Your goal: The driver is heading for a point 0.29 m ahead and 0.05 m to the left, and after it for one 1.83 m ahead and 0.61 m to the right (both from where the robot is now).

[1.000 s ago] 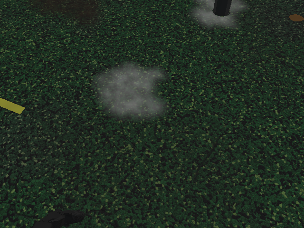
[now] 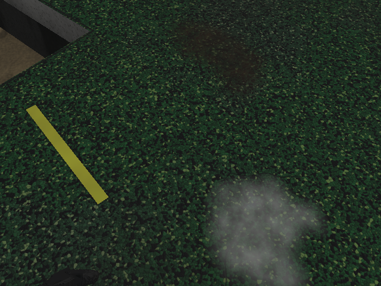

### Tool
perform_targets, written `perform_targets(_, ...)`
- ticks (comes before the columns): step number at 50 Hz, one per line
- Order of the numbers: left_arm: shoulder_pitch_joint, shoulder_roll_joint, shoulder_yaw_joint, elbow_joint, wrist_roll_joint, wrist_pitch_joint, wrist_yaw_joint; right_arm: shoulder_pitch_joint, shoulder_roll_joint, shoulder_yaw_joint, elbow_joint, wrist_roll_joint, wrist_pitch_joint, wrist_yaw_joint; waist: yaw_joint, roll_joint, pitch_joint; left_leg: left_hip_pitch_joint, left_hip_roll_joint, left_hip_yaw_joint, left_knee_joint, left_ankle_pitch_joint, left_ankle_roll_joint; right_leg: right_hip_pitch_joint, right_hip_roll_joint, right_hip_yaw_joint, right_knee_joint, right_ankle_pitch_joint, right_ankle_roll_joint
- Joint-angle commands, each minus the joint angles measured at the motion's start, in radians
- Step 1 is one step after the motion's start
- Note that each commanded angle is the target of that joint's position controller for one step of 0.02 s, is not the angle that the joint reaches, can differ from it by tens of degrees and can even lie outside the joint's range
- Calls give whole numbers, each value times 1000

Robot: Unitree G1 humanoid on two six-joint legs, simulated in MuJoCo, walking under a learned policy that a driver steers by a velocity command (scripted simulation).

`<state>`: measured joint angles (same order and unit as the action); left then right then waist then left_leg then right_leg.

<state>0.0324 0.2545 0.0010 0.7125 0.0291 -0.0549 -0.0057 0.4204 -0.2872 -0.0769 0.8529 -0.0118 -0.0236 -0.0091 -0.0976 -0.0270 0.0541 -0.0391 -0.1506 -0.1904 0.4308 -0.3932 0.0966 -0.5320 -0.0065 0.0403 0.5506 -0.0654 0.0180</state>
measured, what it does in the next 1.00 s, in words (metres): walks ahead: right foot, then left foot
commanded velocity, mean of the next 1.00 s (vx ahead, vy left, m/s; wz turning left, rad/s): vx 0.35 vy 0.00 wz -0.11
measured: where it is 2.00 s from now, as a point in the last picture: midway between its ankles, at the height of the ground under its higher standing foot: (235, 197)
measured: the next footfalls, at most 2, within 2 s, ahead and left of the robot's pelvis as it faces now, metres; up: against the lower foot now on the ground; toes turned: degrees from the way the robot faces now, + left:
right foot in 0.02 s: +0.19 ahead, -0.11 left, +0.00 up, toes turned +3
left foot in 0.44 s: +0.11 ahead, +0.10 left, +0.00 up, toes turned +6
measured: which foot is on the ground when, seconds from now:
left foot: down 0.00-0.02, up 0.04-0.42, down 0.44-0.92, up 0.94-1.00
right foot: up 0.00-0.00, down 0.02-0.44, up 0.46-0.88, down 0.90-1.00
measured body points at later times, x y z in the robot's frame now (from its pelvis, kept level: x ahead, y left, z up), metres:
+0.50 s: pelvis +0.10 +0.00 +0.01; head +0.09 +0.01 +0.46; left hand +0.12 +0.27 -0.13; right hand +0.23 -0.24 -0.10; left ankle +0.07 +0.09 -0.73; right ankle +0.14 -0.11 -0.70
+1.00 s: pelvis +0.30 -0.07 -0.01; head +0.33 -0.09 +0.44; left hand +0.51 +0.15 -0.11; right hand +0.27 -0.34 -0.14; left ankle +0.17 +0.10 -0.63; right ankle +0.34 -0.14 -0.73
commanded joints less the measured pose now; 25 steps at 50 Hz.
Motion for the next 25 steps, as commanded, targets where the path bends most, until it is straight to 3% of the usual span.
perform_targets(1, 268, 180, 53, -1, 11, -43, 29, -84, -141, -31, -93, 20, -24, -1, 184, 66, -189, -158, 123, -111, 362, 739, -27, 489, -67, 56, -147, 206, -70)
perform_targets(2, 355, 245, 60, -8, 21, -43, 41, -30, -43, -7, -129, 31, -28, -5, 174, -118, -329, -320, 33, 21, 645, 6, -47, 720, -376, 284, -55, 679, -122)
perform_targets(3, 319, 276, 79, -19, -7, -18, 33, 117, -89, -19, -138, 42, -10, -19, 99, -295, -483, -434, -32, 86, 841, -295, -54, 780, -531, 561, -69, 844, -279)
perform_targets(4, 247, 173, 61, -50, -18, -2, 27, 115, -141, -27, -81, 7, 15, -26, 81, -95, -393, -460, 49, 65, 904, -205, -60, 667, -467, 477, -85, 698, -275)
perform_targets(5, 198, 94, 37, -59, -19, 2, 29, 27, -141, -29, -86, -5, 26, -14, 94, -31, -264, -474, 69, 86, 882, -147, -77, 552, -387, 324, -118, 597, -246)
perform_targets(6, 160, 72, 28, -59, -10, 9, 32, -4, -118, -28, -94, -6, 38, -4, 76, -29, -196, -474, 97, 98, 849, -112, -95, 471, -328, 230, -160, 505, -214)
perform_targets(8, 148, 99, 36, -47, -7, 13, 39, -21, -93, -23, -102, -16, 68, 19, 67, -105, -129, -442, 110, 130, 823, -60, -121, 358, -267, 106, -212, 466, -212)
perform_targets(10, 175, 109, 41, -33, -1, 7, 34, -37, -78, -18, -117, -8, 77, 27, 67, -101, -151, -410, 98, 130, 784, -41, -124, 327, -262, 71, -222, 493, -231)
perform_targets(12, 193, 116, 48, -17, 4, 2, 22, -40, -57, -6, -118, -17, 81, 33, 61, -99, -173, -383, 107, 125, 691, -17, -104, 294, -255, 74, -273, 171, -235)
perform_targets(14, 188, 116, 50, -4, 0, 6, 10, -78, -38, 10, -126, -30, 82, 45, 70, -136, -139, -356, 119, 148, 529, 5, -82, 241, -232, 105, -368, -267, -223)
perform_targets(16, 176, 133, 59, 8, -6, 15, -3, -120, -35, 23, -132, -33, 72, 51, 72, -160, -93, -271, 124, 205, 364, -6, -67, 176, -208, 112, -405, -368, -211)
perform_targets(18, 219, 160, 73, 27, -8, 30, -15, -141, -42, 29, -132, -28, 52, 44, 85, -128, -76, -201, 104, 241, 239, -34, -58, 156, -205, 136, -389, -384, -218)
perform_targets(20, 223, 170, 84, 37, -25, 50, -17, -71, -30, 36, -103, -24, 28, 34, 36, -77, -59, -32, 89, 267, 32, 84, -32, 62, -169, 132, -335, -501, -191)
perform_targets(21, 210, 139, 80, 30, -25, 54, -15, -13, -49, 32, -83, -26, 16, 25, 3, -35, -42, 90, 107, 229, -44, 43, -13, -51, -121, 112, -265, -557, -149)
perform_targets(22, 169, 45, 58, -9, -24, 48, -19, 64, -113, 22, -75, -39, 4, 9, -32, 153, -40, 189, 340, -58, -220, -223, 21, -209, -21, 35, -12, -549, -92)
perform_targets(23, 143, 0, 48, -41, -28, 38, -14, 33, -241, -11, -91, -30, 0, -5, -24, 307, 18, 81, 562, -372, -384, -483, 84, -335, 100, -33, 227, -446, -67)
perform_targets(24, 130, 101, 75, -38, -8, 35, -13, -13, -206, -7, -88, -36, -5, -21, 6, 169, 85, -48, 558, -338, -386, -444, 112, -285, 31, 97, 320, -343, -82)
perform_targets(25, 200, 115, 89, -6, -20, 33, -25, -107, -146, 10, -98, -23, -16, -22, 86, 171, 91, -57, 493, -241, -379, -338, 83, -255, 21, 103, 351, -269, -78)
